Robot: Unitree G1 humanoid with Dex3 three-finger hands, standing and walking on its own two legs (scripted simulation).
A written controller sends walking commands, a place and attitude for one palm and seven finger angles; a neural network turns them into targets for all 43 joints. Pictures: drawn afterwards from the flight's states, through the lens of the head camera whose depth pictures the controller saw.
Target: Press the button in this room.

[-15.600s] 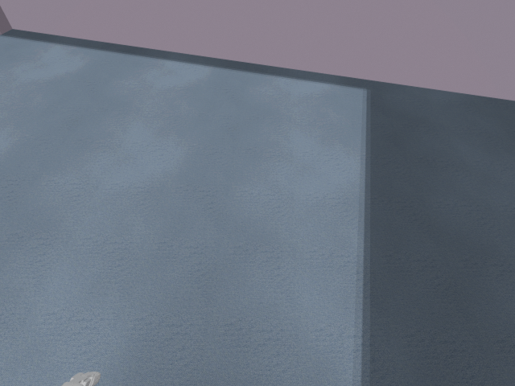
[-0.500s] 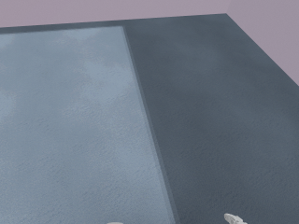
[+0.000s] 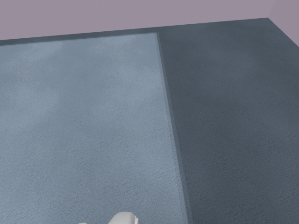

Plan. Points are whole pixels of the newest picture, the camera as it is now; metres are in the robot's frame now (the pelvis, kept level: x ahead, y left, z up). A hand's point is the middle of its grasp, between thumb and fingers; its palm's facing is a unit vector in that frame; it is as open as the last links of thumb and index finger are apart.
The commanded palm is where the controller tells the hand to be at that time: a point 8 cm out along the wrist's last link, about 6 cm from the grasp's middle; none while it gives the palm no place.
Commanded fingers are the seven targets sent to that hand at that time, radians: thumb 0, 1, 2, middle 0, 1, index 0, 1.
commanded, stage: turn or walk to find it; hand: left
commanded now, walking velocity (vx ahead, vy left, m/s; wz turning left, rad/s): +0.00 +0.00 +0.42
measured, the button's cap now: out of the picture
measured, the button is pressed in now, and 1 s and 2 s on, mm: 0 0 0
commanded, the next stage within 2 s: stand and wait in 1.30 s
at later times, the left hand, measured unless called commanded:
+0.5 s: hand out of the picture +0.01 +0.26 -0.16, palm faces +0.23 -0.94 -0.26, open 7.4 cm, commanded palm none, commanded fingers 0.00 0.90 0.90 -0.20 -0.30 -0.20 -0.30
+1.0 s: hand out of the picture -0.07 +0.19 -0.16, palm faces +0.44 -0.87 -0.24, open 7.4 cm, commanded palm none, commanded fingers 0.00 0.90 0.90 -0.20 -0.30 -0.20 -0.30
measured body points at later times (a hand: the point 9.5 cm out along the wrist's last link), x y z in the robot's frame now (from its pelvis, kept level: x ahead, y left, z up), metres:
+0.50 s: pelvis -0.02 +0.03 +0.00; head +0.01 +0.05 +0.45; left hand +0.00 +0.31 -0.14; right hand +0.11 -0.19 -0.14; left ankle -0.03 +0.14 -0.74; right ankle +0.00 -0.11 -0.68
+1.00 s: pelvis -0.03 -0.01 +0.00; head +0.01 +0.00 +0.45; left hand -0.09 +0.23 -0.14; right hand +0.13 -0.22 -0.15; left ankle -0.11 +0.12 -0.69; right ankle +0.02 -0.10 -0.74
